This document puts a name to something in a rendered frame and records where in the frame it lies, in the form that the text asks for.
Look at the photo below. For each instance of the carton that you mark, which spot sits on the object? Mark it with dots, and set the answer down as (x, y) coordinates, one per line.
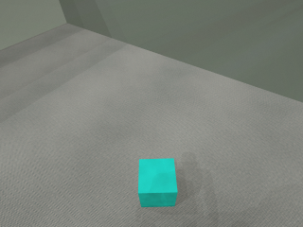
(157, 186)

